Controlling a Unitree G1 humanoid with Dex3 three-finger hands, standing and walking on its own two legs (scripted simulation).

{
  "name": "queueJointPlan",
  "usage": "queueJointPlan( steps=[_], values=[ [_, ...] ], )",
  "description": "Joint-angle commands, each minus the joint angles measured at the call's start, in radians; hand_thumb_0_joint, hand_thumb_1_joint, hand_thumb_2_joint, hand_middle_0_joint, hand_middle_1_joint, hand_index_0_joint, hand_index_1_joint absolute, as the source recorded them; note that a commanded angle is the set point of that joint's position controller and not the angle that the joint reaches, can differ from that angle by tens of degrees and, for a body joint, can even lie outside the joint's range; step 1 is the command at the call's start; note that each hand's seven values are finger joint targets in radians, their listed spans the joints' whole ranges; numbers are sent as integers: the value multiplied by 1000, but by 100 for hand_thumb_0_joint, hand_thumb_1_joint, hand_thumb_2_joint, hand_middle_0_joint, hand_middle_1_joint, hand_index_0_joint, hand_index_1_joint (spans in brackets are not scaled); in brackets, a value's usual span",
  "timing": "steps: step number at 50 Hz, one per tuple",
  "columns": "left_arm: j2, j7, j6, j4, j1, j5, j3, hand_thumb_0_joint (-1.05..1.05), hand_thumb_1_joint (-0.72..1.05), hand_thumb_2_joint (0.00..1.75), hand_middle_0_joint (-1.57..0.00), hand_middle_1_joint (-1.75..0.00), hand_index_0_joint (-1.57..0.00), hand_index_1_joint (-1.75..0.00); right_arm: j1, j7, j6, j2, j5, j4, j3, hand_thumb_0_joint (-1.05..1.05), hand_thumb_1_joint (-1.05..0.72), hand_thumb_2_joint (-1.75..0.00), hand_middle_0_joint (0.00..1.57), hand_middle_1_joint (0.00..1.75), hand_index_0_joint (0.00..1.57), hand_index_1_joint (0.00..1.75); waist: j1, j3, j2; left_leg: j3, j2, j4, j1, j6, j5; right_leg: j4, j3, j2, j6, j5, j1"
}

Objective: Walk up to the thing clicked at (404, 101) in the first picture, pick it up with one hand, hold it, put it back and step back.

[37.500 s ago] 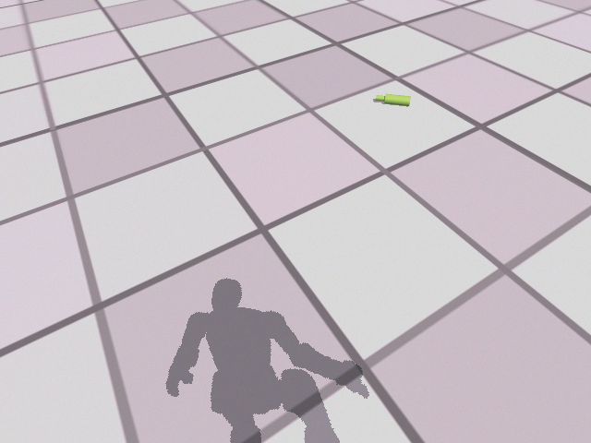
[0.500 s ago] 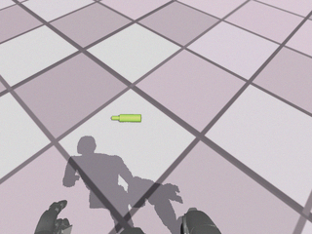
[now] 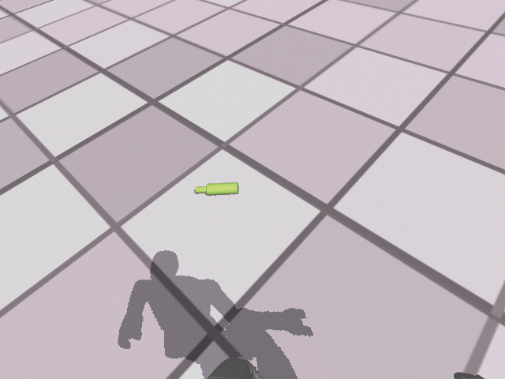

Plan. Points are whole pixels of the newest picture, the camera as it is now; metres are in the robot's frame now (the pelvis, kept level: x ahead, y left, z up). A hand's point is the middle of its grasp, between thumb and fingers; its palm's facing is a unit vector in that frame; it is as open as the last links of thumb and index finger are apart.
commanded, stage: step back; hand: left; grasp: from above
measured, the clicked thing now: (217, 189) +1.06 +0.33 -0.73
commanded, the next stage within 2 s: stand in 0.98 s
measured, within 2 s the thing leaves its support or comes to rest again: neither
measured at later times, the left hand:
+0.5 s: hand out of the picture +0.02 +0.27 -0.14, palm faces +0.07 -0.92 -0.38, open 7.4 cm
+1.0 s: hand out of the picture +0.10 +0.28 -0.14, palm faces +0.03 -0.93 -0.36, open 7.4 cm
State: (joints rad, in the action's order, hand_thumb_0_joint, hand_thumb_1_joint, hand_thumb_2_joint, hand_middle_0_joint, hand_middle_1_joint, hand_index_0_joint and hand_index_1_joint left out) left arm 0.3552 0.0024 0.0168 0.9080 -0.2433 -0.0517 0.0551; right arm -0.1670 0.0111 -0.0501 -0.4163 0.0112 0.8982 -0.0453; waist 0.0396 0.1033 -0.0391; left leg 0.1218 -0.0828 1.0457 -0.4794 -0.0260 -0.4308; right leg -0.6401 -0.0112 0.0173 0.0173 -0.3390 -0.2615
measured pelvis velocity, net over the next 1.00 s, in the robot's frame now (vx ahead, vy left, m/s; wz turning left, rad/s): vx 0.03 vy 0.02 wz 0.03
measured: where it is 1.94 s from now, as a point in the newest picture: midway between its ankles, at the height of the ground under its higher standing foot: outside the picture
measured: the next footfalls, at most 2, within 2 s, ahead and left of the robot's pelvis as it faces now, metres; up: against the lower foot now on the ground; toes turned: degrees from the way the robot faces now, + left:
left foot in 0.12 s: +0.02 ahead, +0.14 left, +0.00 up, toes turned +2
left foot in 0.66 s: +0.10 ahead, +0.15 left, +0.00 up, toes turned +5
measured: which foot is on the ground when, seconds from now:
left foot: up 0.00-0.10, down 0.12-0.42, up 0.44-0.64, down 0.66-1.00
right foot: down 0.00-1.00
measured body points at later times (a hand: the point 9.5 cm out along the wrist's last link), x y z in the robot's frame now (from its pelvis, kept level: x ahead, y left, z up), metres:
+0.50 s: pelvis -0.02 -0.01 +0.00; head -0.01 -0.01 +0.45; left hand +0.02 +0.32 -0.11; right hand +0.06 -0.32 -0.12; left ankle -0.02 +0.13 -0.70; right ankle +0.00 -0.12 -0.73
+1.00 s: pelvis +0.03 +0.02 +0.01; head +0.05 +0.03 +0.46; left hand +0.10 +0.33 -0.12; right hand +0.17 -0.26 -0.11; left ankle +0.06 +0.15 -0.73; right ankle +0.00 -0.12 -0.73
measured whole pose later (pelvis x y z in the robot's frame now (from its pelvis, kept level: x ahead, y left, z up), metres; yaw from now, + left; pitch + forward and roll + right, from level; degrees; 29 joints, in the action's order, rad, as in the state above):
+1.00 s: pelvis +0.03 +0.02 +0.01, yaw +2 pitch -2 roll -1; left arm 0.37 0.00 -0.02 1.06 -0.11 -0.01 0.01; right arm -0.01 0.00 0.02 -0.32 0.01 1.07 -0.01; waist 0.02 0.07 0.00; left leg -0.03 0.04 0.52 -0.26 -0.01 -0.22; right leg -0.49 -0.02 0.01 -0.02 -0.31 -0.15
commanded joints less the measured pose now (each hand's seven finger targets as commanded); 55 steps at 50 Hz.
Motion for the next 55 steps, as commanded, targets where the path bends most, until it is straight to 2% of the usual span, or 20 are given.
queueJointPlan(
  steps=[1,4,6,7,8,9,11,15,19,20,21,22,26,31,33,34,35,41,46,55],
  values=[
    [299,15,-43,-97,42,-4,97,0,90,90,-20,-30,-20,-30,60,-8,45,-162,20,-70,-50,0,-90,-90,20,30,20,30,43,-51,221,-34,52,-222,-52,-8,-66,287,-278,223,164,-299,120],
    [313,1,-34,-92,86,2,89,0,90,90,-20,-30,-20,-30,16,-19,64,-153,21,-30,-55,0,-90,-90,20,30,20,30,3,-26,242,-114,69,-489,179,18,-90,310,-256,247,158,-334,-38],
    [254,-4,-21,-84,63,6,58,0,90,90,-20,-30,-20,-30,-77,-16,79,-158,21,26,-71,0,-90,-90,20,30,20,30,-42,-55,122,-92,52,-685,438,49,65,148,-127,149,97,-247,-167],
    [191,-9,-21,-89,66,18,38,0,90,90,-20,-30,-20,-30,-102,-10,88,-212,31,29,-83,0,-90,-90,20,30,20,30,-60,-67,-69,232,224,-767,493,107,-159,-9,-38,55,25,-223,-326],
    [230,-3,-21,-82,140,30,55,0,90,90,-20,-30,-20,-30,-83,-12,88,-303,35,14,-91,0,-90,-90,20,30,20,30,-86,-30,-137,511,416,-875,265,235,-513,-181,12,4,-1,-252,-307],
    [284,-5,-24,-80,159,20,72,0,90,90,-20,-30,-20,-30,-43,-13,95,-302,29,0,-93,0,-90,-90,20,30,20,30,-71,42,-55,501,428,-897,144,268,-513,-269,-72,30,3,-215,-247],
    [234,-17,-31,-45,79,33,58,0,90,90,-20,-30,-20,-30,28,-7,109,-215,33,-13,-63,0,-90,-90,20,30,20,30,-19,5,-40,301,321,-826,236,204,-265,-248,-69,38,5,-103,-230],
    [227,-29,-43,-15,61,26,62,0,90,90,-20,-30,-20,-30,-12,-18,95,-223,40,-5,-80,0,-90,-90,20,30,20,30,-55,-34,-147,178,285,-787,192,194,-205,-89,17,0,-8,-144,-84],
    [217,-8,-63,37,-38,14,68,0,90,90,-20,-30,-20,-30,15,-19,64,-154,22,-19,-59,0,-90,-90,20,30,20,30,15,-64,-20,37,198,-544,24,116,-152,240,21,-38,14,8,236],
    [271,3,-70,42,-76,0,87,0,90,90,-20,-30,-20,-30,1,-16,64,-97,15,-36,-41,0,-90,-90,20,30,20,30,28,-76,149,-27,110,-334,-114,66,-127,335,-241,101,52,-159,320],
    [365,6,-73,26,-65,0,102,0,90,90,-20,-30,-20,-30,36,-9,64,-97,20,-47,-42,0,-90,-90,20,30,20,30,50,-38,245,-59,24,-164,-185,42,-158,472,-549,318,152,-462,202],
    [380,5,-78,-10,20,3,107,0,90,90,-20,-30,-20,-30,27,-3,68,-167,24,-29,-62,0,-90,-90,20,30,20,30,22,34,159,24,88,-93,-146,35,-124,466,-607,404,233,-453,83],
    [294,7,-94,-14,66,19,79,0,90,90,-20,-30,-20,-30,-44,-14,84,-146,18,22,-59,0,-90,-90,20,30,20,30,-18,-7,137,-1,126,-172,-16,28,8,359,-284,266,169,-30,56],
    [270,5,-73,-22,119,36,47,0,90,90,-20,-30,-20,-30,-42,-15,91,-103,18,49,-52,0,-90,-90,20,30,20,30,-49,-89,173,-167,86,-542,283,26,203,150,-71,184,113,417,-13],
    [210,5,-60,-30,94,45,19,0,90,90,-20,-30,-20,-30,-62,1,97,-148,24,61,-62,0,-90,-90,20,30,20,30,-56,-145,42,-44,172,-618,405,57,409,15,-28,112,44,371,-63],
    [174,6,-48,-23,72,61,7,0,90,90,-20,-30,-20,-30,1,5,102,-193,25,41,-60,0,-90,-90,20,30,20,30,-31,-161,-74,175,330,-682,367,131,374,-54,7,13,-6,155,-100],
    [216,14,-35,6,59,63,22,0,90,90,-20,-30,-20,-30,34,4,97,-247,11,31,-66,0,-90,-90,20,30,20,30,-27,-164,-91,226,406,-695,239,229,291,-74,13,1,1,-114,4],
    [253,12,-59,69,66,41,24,0,90,90,-20,-30,-20,-30,126,1,87,-142,-1,62,-26,0,-90,-90,20,30,20,30,-22,-175,-29,-22,219,-565,236,70,359,169,-107,81,32,251,105],
    [237,17,-61,86,128,45,15,0,90,90,-20,-30,-20,-30,168,0,87,-136,0,109,-22,0,-90,-90,20,30,20,30,-32,-189,29,-61,226,-570,337,72,501,202,-91,88,17,393,103],
    [207,6,-58,136,184,47,-14,0,90,90,-20,-30,-20,-30,195,-12,87,-129,-6,152,-10,0,-90,-90,20,30,20,30,-40,-145,40,-47,227,-698,403,49,466,320,-76,100,-6,287,123]
  ],
)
